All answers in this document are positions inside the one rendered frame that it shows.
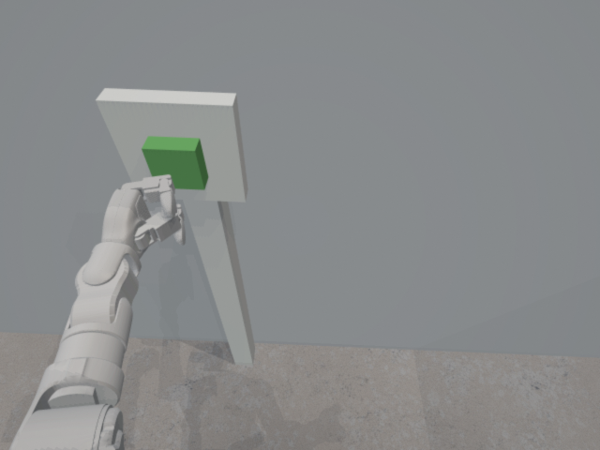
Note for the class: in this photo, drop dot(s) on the left robot hand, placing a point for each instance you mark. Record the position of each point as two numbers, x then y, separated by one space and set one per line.
128 221

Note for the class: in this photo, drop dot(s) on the robot left upper arm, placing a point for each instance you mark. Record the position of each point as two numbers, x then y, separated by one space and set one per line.
91 427

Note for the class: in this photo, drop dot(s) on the robot left forearm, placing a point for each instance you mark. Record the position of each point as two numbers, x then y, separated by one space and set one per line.
87 367

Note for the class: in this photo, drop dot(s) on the panel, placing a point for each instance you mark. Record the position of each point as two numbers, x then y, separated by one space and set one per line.
131 115

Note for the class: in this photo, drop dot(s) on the button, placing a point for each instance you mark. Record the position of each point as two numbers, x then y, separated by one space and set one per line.
181 158

